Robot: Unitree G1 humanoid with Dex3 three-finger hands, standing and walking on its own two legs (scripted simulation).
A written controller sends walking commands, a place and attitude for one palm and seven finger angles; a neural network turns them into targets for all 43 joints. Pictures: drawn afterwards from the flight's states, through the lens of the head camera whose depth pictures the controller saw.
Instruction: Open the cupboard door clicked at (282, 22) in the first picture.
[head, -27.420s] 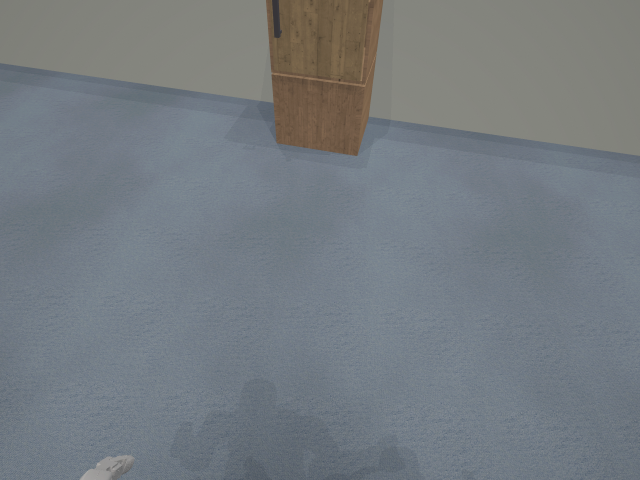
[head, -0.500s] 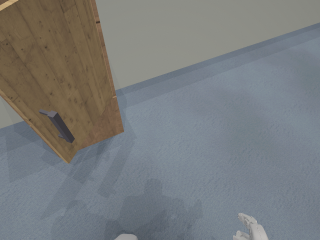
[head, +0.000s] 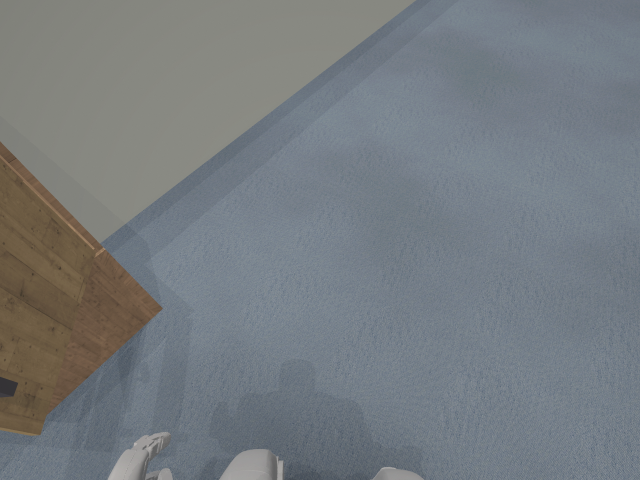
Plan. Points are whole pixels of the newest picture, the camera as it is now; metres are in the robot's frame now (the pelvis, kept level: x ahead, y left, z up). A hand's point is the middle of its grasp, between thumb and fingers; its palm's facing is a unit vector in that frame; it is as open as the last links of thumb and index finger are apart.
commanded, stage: walk to a spot facing it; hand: left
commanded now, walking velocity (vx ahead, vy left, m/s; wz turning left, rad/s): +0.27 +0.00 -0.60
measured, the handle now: out of the picture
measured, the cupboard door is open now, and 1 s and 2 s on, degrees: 43 43 43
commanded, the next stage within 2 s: turn to face it in 1.32 s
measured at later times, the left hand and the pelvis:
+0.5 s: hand (195, 426) +0.20 +0.21 -0.17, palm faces -0.21 -0.96 -0.18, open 7.4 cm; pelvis +0.14 +0.02 +0.01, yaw -17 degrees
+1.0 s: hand (358, 245) +0.51 -0.04 -0.15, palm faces -0.56 -0.80 -0.22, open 7.3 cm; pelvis +0.32 -0.14 +0.00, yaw -34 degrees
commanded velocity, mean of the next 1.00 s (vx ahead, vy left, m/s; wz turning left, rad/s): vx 0.32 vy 0.00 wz -0.53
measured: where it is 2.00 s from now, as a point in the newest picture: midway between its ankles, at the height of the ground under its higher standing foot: (455, 322)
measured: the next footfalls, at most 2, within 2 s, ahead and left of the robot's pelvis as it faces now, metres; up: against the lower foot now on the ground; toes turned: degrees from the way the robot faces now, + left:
left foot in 0.38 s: +0.18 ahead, +0.12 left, +0.00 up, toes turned -12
right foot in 0.82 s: +0.36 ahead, -0.18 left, +0.00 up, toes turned -36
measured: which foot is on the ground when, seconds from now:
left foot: up 0.00-0.36, down 0.38-0.82, up 0.84-1.00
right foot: down 0.00-0.38, up 0.40-0.80, down 0.82-1.00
